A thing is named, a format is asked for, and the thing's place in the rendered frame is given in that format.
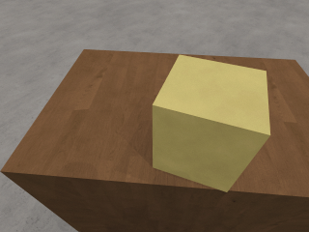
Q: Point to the pedestal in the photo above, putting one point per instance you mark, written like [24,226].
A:
[88,157]

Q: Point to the carton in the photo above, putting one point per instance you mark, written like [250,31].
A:
[210,119]

